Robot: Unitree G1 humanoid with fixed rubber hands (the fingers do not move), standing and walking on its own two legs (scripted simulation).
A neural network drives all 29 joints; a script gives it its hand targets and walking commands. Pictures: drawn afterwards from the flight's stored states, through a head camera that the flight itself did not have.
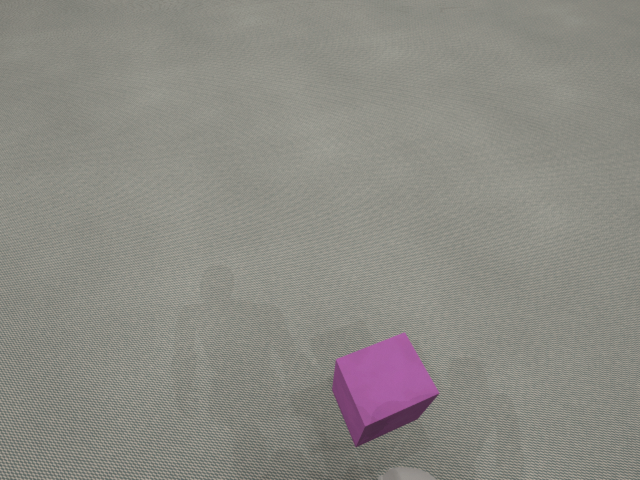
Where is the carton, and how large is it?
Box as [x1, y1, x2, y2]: [332, 332, 438, 446]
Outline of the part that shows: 404,332 336,359 332,390 355,446 416,419 438,394 438,391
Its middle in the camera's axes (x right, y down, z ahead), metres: +0.16 +0.42 +1.08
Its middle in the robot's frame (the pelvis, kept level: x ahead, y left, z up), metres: +0.42 -0.14 -0.64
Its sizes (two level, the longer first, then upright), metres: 0.203 0.172 0.255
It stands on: the floor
